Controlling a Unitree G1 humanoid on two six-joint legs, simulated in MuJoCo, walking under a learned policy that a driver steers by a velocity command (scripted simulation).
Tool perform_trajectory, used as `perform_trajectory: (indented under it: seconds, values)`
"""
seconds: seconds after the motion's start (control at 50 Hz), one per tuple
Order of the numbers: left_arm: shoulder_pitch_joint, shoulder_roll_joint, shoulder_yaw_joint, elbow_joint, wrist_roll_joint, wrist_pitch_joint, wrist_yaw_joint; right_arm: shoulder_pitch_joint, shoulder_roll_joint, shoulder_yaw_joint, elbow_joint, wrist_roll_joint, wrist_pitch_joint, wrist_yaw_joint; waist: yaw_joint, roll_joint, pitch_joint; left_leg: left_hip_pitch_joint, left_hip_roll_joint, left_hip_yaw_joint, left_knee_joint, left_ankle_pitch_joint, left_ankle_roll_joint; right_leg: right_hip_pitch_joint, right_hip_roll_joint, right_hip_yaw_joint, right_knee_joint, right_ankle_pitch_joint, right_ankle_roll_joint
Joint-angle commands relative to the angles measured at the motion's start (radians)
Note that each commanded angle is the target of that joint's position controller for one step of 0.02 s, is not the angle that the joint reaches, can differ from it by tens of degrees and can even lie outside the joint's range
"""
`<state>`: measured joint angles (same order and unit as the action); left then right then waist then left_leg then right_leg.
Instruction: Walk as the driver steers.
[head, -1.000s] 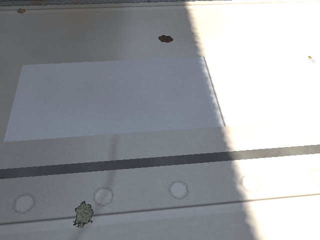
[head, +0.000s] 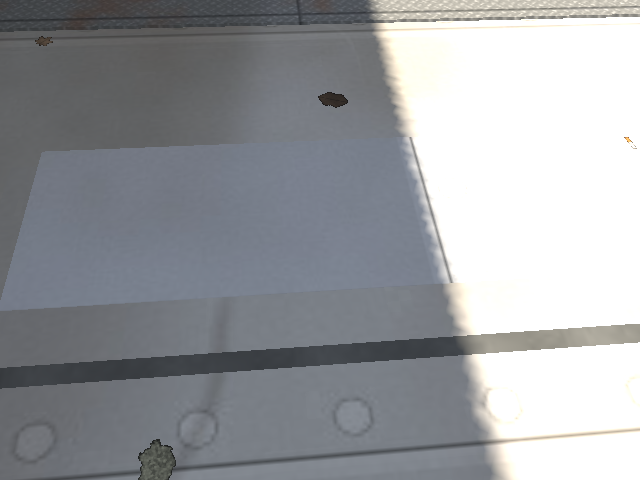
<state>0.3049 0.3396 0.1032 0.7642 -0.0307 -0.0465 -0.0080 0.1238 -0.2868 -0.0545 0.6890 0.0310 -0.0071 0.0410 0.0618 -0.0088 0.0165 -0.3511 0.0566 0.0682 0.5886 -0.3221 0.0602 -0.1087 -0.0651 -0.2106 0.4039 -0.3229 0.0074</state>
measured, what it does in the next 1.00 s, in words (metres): walks ahead: left foot, then right foot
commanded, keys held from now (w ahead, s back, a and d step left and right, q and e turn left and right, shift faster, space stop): w+q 0.28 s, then w+e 0.52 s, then e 0.20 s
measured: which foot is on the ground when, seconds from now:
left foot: up 0.00-0.00, down 0.02-0.50, up 0.52-0.92, down 0.94-1.00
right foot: down 0.00-0.02, up 0.04-0.48, down 0.50-0.94, up 0.96-1.00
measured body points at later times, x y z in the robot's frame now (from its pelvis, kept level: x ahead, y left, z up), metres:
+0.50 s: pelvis +0.26 +0.05 -0.02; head +0.29 +0.06 +0.43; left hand +0.45 +0.32 -0.09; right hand +0.32 -0.25 -0.13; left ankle +0.03 +0.11 -0.73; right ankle +0.40 -0.02 -0.74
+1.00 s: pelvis +0.51 +0.12 -0.01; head +0.55 +0.13 +0.43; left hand +0.58 +0.41 -0.13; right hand +0.74 -0.13 -0.07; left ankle +0.63 +0.23 -0.74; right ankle +0.40 -0.01 -0.70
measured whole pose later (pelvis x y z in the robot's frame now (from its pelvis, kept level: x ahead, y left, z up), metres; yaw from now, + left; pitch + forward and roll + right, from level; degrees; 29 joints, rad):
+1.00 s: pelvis +0.51 +0.12 -0.01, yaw -4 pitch +2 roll +0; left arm 0.35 0.31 0.07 0.73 -0.02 -0.02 0.02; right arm 0.05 -0.27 -0.03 0.59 -0.03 -0.10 0.00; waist 0.08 -0.02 0.03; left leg -0.48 -0.02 -0.04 0.55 -0.11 0.01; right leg -0.29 0.10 0.19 0.93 -0.56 0.01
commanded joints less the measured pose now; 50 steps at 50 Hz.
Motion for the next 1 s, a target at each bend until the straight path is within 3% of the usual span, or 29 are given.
perform_trajectory:
  seconds: [0.02, 0.04, 0.06, 0.08, 0.1, 0.12, 0.14, 0.2, 0.28, 0.38, 0.44, 0.46, 0.48, 0.5, 0.52, 0.54, 0.56, 0.58, 0.6, 0.62, 0.68, 0.76, 0.84, 0.88, 0.92, 0.94, 0.96, 0.98, 1.0]
  values:
    - [-0.147, 0.053, -0.002, -0.096, 0.013, -0.026, -0.003, 0.297, -0.177, -0.073, 0.025, 0.003, -0.004, -0.015, -0.193, 0.057, -0.126, 0.451, -0.005, -0.086, -0.111, -0.001, 0.092, -0.311, -0.095, 0.016, 0.317, 0.108, -0.070]
    - [-0.204, -0.017, -0.026, -0.188, 0.043, -0.045, 0.000, 0.359, -0.336, -0.102, 0.005, -0.006, -0.021, -0.021, -0.189, 0.323, -0.124, 0.620, 0.269, -0.698, -0.288, -0.142, 0.275, -0.721, 0.076, 0.046, 0.715, -0.242, 0.016]
    - [-0.215, 0.048, -0.017, -0.187, 0.014, -0.072, -0.008, 0.332, -0.271, -0.080, -0.019, -0.006, -0.046, -0.013, -0.199, 0.194, -0.137, 0.624, 0.326, -0.831, -0.386, -0.251, 0.345, -0.853, 0.062, 0.258, 0.856, -0.268, 0.007]
    - [-0.200, 0.094, -0.009, -0.186, -0.013, -0.086, -0.021, 0.275, -0.206, -0.059, -0.032, -0.010, -0.060, -0.011, -0.159, 0.177, -0.059, 0.572, 0.307, -0.733, -0.391, -0.199, 0.315, -0.890, 0.018, 0.279, 0.852, -0.171, -0.018]
    - [-0.171, 0.111, -0.005, -0.163, 0.000, -0.090, -0.023, 0.225, -0.158, -0.045, -0.048, -0.010, -0.065, -0.009, -0.122, 0.116, -0.013, 0.498, 0.256, -0.612, -0.372, -0.084, 0.273, -0.848, -0.016, 0.273, 0.805, -0.076, -0.026]
    - [-0.165, 0.113, -0.003, -0.151, 0.030, -0.091, -0.020, 0.177, -0.140, -0.038, -0.061, -0.011, -0.062, -0.011, -0.095, 0.069, 0.008, 0.428, 0.217, -0.530, -0.368, 0.044, 0.241, -0.797, -0.035, 0.273, 0.732, -0.004, -0.019]
    - [-0.158, 0.113, 0.000, -0.147, 0.046, -0.089, -0.019, 0.149, -0.131, -0.031, -0.076, -0.018, -0.061, -0.015, -0.072, 0.076, 0.009, 0.366, 0.181, -0.463, -0.376, 0.171, 0.221, -0.724, -0.044, 0.271, 0.677, 0.049, -0.010]
    - [-0.183, 0.062, -0.014, -0.144, 0.053, -0.075, -0.017, 0.167, -0.163, -0.039, -0.070, -0.018, -0.063, -0.037, -0.064, 0.063, -0.004, 0.291, 0.127, -0.348, -0.380, 0.435, 0.206, -0.644, -0.005, 0.234, 0.562, 0.176, 0.034]
    - [-0.344, 0.000, -0.044, -0.181, 0.038, -0.075, -0.021, 0.238, -0.171, -0.044, -0.035, -0.007, -0.057, -0.061, -0.117, 0.102, 0.030, 0.208, 0.058, -0.280, -0.366, 0.419, 0.149, -0.535, 0.060, 0.215, 0.251, 0.375, 0.044]
    - [-0.426, 0.010, -0.047, -0.191, 0.019, -0.088, -0.053, 0.303, -0.159, -0.039, 0.019, -0.006, -0.062, -0.062, -0.153, 0.123, 0.051, 0.328, 0.132, -0.287, -0.357, 0.399, 0.127, -0.509, 0.053, 0.212, 0.097, 0.447, -0.019]
    - [-0.369, 0.046, -0.032, -0.178, 0.018, -0.086, -0.056, 0.296, -0.176, -0.043, 0.032, -0.014, -0.052, -0.064, -0.115, 0.150, 0.006, 0.441, 0.149, -0.252, -0.246, 0.748, 0.101, -0.440, 0.088, 0.169, 0.088, 0.303, -0.084]
    - [-0.292, 0.070, -0.018, -0.159, 0.018, -0.082, -0.051, 0.291, -0.183, -0.044, 0.032, -0.019, -0.045, -0.066, -0.073, 0.160, -0.057, 0.463, 0.134, -0.226, -0.136, 0.959, 0.090, -0.339, 0.123, 0.138, 0.093, 0.262, -0.113]
    - [-0.151, 0.097, -0.004, -0.126, 0.019, -0.077, -0.044, 0.269, -0.179, -0.039, 0.027, -0.024, -0.038, -0.067, 0.007, 0.146, -0.147, 0.417, 0.100, -0.182, 0.043, 1.073, 0.066, -0.144, 0.128, 0.131, 0.077, 0.305, -0.154]
    - [0.033, 0.141, 0.005, -0.099, 0.029, -0.071, -0.037, 0.268, -0.146, -0.023, 0.006, -0.044, -0.039, -0.071, 0.074, 0.060, -0.290, 0.208, 0.066, -0.171, 0.328, 0.829, 0.041, 0.183, -0.028, 0.329, 0.128, 0.355, -0.229]
    - [0.110, 0.214, 0.024, -0.073, 0.031, -0.071, -0.044, 0.409, -0.043, 0.006, -0.007, -0.039, -0.056, -0.057, -0.005, -0.255, -0.429, -0.214, -0.139, -0.147, 0.744, -0.015, -0.051, 0.548, -0.280, 0.884, 0.054, 0.155, -0.430]
    - [0.101, 0.118, 0.005, -0.067, -0.002, -0.068, -0.045, 0.345, -0.119, 0.001, -0.012, -0.028, -0.079, -0.050, 0.035, -0.210, -0.411, -0.346, -0.124, -0.236, 0.838, -0.193, -0.048, 0.555, -0.270, 1.036, -0.079, -0.010, -0.410]
    - [0.027, 0.088, -0.004, -0.081, 0.000, -0.059, -0.034, 0.211, -0.159, -0.010, -0.050, 0.002, -0.098, -0.039, 0.041, -0.139, -0.223, -0.423, -0.065, -0.232, 0.826, -0.120, -0.039, 0.411, -0.241, 0.879, -0.104, -0.013, -0.355]
    - [-0.021, 0.078, -0.009, -0.097, 0.014, -0.052, -0.028, 0.139, -0.150, -0.001, -0.068, -0.006, -0.114, -0.037, 0.019, -0.015, -0.141, -0.395, -0.028, -0.212, 0.763, -0.059, -0.030, 0.256, -0.198, 0.778, -0.121, 0.077, -0.322]
    - [-0.054, 0.070, -0.013, -0.105, 0.020, -0.049, -0.027, 0.104, -0.139, -0.004, -0.079, -0.027, -0.123, -0.038, -0.015, 0.043, -0.069, -0.370, -0.006, -0.194, 0.682, -0.030, -0.037, 0.130, -0.160, 0.712, -0.142, 0.193, -0.312]
    - [-0.068, 0.058, -0.019, -0.112, 0.030, -0.049, -0.022, 0.115, -0.134, -0.007, -0.082, -0.039, -0.121, -0.038, -0.050, 0.032, -0.060, -0.314, 0.018, -0.192, 0.627, -0.004, -0.043, 0.054, -0.128, 0.661, -0.167, 0.265, -0.307]
    - [-0.075, 0.063, -0.017, -0.107, 0.017, -0.048, -0.010, 0.149, -0.093, 0.004, -0.083, -0.051, -0.103, -0.043, -0.090, -0.034, -0.040, -0.260, 0.034, -0.154, 0.473, -0.008, -0.087, -0.080, -0.093, 0.577, -0.206, 0.362, -0.323]
    - [-0.037, 0.109, -0.002, -0.090, 0.006, -0.039, 0.008, -0.002, -0.045, 0.028, -0.126, -0.053, -0.100, -0.045, -0.041, -0.047, -0.004, -0.165, -0.003, -0.115, 0.171, 0.239, -0.121, -0.224, -0.020, 0.466, -0.205, 0.317, -0.269]
    - [0.046, 0.117, 0.002, -0.064, -0.002, -0.012, 0.018, -0.106, -0.071, 0.015, -0.151, -0.037, -0.111, -0.037, 0.004, -0.071, -0.017, -0.082, -0.072, -0.128, -0.020, 0.368, -0.127, -0.177, -0.016, 0.512, -0.105, 0.326, -0.216]
    - [0.053, 0.112, 0.003, -0.063, -0.001, 0.005, 0.026, -0.090, -0.101, -0.005, -0.153, -0.039, -0.115, -0.035, -0.017, -0.094, -0.048, -0.042, -0.090, -0.146, -0.080, 0.328, -0.105, -0.104, -0.024, 0.571, -0.006, 0.360, -0.176]
    - [0.007, 0.087, -0.001, -0.087, 0.000, 0.016, 0.032, -0.010, -0.114, -0.021, -0.137, -0.044, -0.120, -0.037, -0.076, -0.104, -0.085, 0.088, -0.071, -0.136, -0.167, 0.386, -0.063, -0.107, 0.016, 0.580, 0.125, 0.368, -0.118]
    - [0.001, 0.037, -0.016, -0.110, 0.011, 0.013, 0.031, 0.070, -0.153, -0.033, -0.134, -0.058, -0.121, -0.045, -0.110, -0.056, -0.172, 0.260, 0.041, -0.205, -0.159, 0.511, -0.010, -0.169, 0.069, 0.536, 0.298, 0.280, -0.074]
    - [0.101, -0.036, -0.038, -0.121, 0.036, 0.009, 0.030, 0.148, -0.209, -0.042, -0.142, -0.075, -0.106, -0.055, -0.090, 0.178, -0.299, 0.540, 0.301, -0.442, -0.086, 0.880, 0.102, -0.384, 0.173, 0.416, 0.591, -0.256, -0.011]
    - [0.231, 0.020, -0.039, -0.123, 0.011, 0.006, 0.026, 0.185, -0.214, -0.050, -0.115, -0.061, -0.084, -0.044, -0.054, 0.373, -0.417, 0.633, 0.453, -0.739, -0.124, 0.748, 0.238, -0.537, 0.158, 0.379, 0.819, -0.410, 0.017]
    - [0.197, 0.094, -0.016, -0.097, -0.001, 0.022, 0.031, 0.139, -0.145, -0.036, -0.137, -0.053, -0.071, -0.044, -0.070, 0.221, -0.330, 0.546, 0.389, -0.681, -0.163, 0.576, 0.216, -0.588, 0.104, 0.389, 0.923, -0.315, 0.049]
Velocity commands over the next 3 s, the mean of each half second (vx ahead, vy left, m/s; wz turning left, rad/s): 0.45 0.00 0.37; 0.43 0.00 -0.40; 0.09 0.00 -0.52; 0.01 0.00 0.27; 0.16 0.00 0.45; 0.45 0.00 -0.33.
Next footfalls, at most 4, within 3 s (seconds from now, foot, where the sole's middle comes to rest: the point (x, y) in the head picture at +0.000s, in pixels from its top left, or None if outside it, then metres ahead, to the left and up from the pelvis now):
0.02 left None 0.06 0.11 -0.77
0.50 right None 0.44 -0.01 -0.77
0.94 left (240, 380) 0.67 0.23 -0.77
1.40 right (350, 423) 0.59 -0.02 -0.77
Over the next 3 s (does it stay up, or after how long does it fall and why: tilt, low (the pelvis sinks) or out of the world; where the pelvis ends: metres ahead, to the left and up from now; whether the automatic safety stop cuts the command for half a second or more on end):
stays up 0.83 0.15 0.01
